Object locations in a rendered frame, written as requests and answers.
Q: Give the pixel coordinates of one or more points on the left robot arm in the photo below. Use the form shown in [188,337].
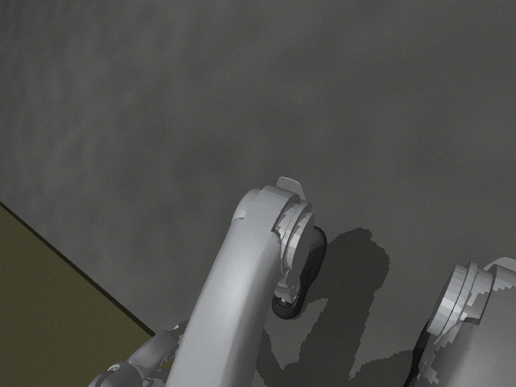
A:
[120,374]

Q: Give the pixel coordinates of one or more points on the left robot hand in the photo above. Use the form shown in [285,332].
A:
[160,349]

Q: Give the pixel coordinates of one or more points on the left robot foot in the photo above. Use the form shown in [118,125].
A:
[318,246]

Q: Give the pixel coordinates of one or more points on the right robot foot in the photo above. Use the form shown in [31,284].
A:
[417,354]

